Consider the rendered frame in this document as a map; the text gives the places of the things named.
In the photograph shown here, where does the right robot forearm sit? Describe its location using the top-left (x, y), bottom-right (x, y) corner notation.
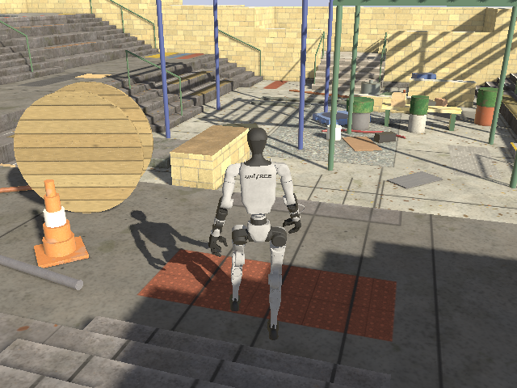
top-left (287, 193), bottom-right (301, 221)

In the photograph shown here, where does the right robot thigh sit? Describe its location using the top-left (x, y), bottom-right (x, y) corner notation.
top-left (268, 226), bottom-right (287, 289)

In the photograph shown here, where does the right robot hand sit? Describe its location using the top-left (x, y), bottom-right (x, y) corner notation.
top-left (283, 218), bottom-right (301, 234)

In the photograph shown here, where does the robot left upper arm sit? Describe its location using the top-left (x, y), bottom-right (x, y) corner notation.
top-left (221, 163), bottom-right (241, 209)

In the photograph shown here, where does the left robot forearm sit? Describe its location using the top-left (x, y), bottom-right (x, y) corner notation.
top-left (211, 197), bottom-right (228, 237)

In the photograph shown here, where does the robot torso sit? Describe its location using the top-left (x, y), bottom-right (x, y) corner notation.
top-left (239, 158), bottom-right (277, 243)

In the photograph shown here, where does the robot right upper arm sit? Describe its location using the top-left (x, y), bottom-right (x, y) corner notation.
top-left (274, 162), bottom-right (296, 205)

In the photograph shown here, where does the left robot hand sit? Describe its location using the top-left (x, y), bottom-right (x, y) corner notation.
top-left (208, 234), bottom-right (228, 257)

